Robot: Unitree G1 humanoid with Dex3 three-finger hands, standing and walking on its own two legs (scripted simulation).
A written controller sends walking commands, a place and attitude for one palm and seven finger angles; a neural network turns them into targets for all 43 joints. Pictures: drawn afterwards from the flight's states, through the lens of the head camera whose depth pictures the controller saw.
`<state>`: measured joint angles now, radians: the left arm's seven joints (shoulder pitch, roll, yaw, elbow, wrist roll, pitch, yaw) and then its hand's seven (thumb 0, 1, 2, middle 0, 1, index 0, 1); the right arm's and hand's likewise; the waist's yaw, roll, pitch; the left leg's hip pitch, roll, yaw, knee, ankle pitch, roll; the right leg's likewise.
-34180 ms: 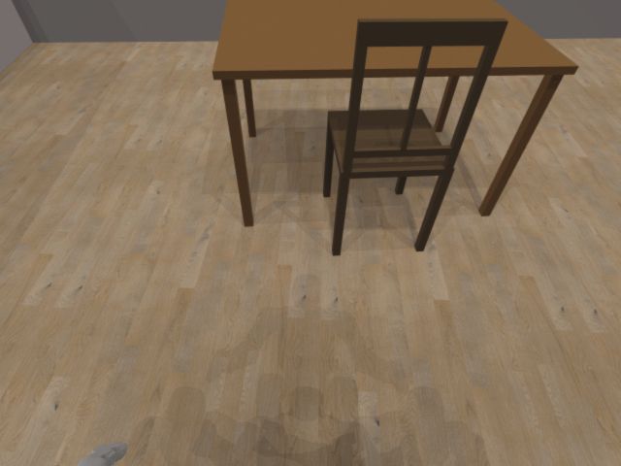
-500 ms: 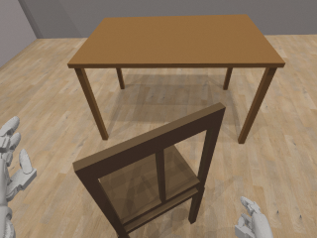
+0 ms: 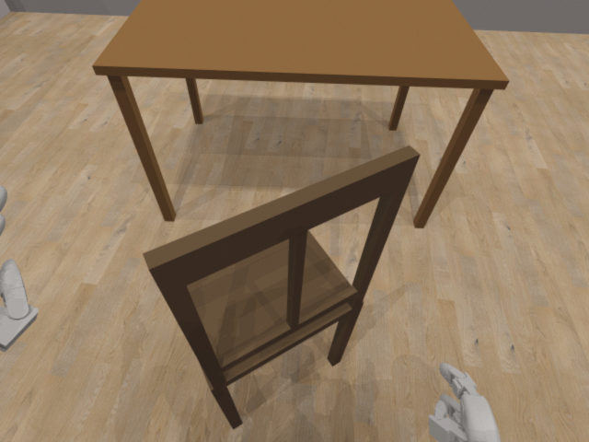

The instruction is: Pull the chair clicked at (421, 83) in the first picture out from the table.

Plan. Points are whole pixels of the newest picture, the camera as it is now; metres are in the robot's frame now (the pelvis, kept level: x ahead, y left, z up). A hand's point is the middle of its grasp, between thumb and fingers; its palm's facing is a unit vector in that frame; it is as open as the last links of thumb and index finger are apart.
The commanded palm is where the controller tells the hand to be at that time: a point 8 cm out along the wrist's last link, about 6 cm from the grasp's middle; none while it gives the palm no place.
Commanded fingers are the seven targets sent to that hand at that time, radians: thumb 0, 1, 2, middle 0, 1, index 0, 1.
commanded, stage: step back with the hand held close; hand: left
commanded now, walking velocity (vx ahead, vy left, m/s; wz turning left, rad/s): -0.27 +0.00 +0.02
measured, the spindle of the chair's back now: (294, 284) +0.38 +0.03 -0.07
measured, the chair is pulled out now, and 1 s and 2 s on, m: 0.53 0.53 0.53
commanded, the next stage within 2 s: stop stepping back and stand still in 1.18 s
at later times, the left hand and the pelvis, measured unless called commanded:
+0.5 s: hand out of the picture +0.13 +0.26 +0.17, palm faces +0.48 -0.72 -0.50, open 7.4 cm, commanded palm +0.06 +0.30 +0.18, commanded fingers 0.00 0.90 0.90 -0.20 -0.30 -0.20 -0.30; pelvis -0.06 +0.00 -0.01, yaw +2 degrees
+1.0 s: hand out of the picture +0.08 +0.25 +0.18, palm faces +0.53 -0.70 -0.49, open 7.4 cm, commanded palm +0.01 +0.28 +0.18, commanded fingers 0.00 0.90 0.90 -0.20 -0.30 -0.20 -0.30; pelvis -0.11 -0.03 -0.02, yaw +4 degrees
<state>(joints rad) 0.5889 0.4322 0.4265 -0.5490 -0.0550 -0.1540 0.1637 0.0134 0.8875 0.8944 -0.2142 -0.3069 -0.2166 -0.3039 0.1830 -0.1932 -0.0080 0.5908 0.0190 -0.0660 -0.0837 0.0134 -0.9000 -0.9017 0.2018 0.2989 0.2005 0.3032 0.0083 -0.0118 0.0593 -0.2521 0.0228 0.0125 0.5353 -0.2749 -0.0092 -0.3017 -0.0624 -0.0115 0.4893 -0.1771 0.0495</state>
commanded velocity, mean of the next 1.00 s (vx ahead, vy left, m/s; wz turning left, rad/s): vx -0.36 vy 0.00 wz -0.03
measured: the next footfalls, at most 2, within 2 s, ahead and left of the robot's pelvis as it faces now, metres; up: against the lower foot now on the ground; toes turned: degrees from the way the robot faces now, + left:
right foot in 0.90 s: +0.00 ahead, -0.15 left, +0.00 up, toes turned +3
left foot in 1.18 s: -0.12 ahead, +0.09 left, +0.00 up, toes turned -1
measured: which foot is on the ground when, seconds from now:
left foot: down 0.00-0.98, up 1.00-1.00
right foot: down 0.00-0.78, up 0.80-0.88, down 0.90-1.00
